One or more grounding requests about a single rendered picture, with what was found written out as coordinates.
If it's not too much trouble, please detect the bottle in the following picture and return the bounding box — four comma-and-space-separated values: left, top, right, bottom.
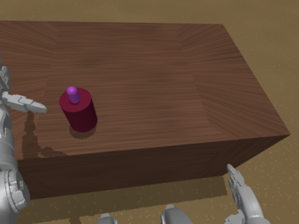
59, 86, 98, 133

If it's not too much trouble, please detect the left robot arm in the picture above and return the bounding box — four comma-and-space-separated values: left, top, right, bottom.
0, 100, 30, 224

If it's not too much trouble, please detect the left robot hand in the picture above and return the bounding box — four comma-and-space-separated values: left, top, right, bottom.
0, 52, 48, 113

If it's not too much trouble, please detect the right robot hand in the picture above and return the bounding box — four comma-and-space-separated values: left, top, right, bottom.
224, 164, 264, 224

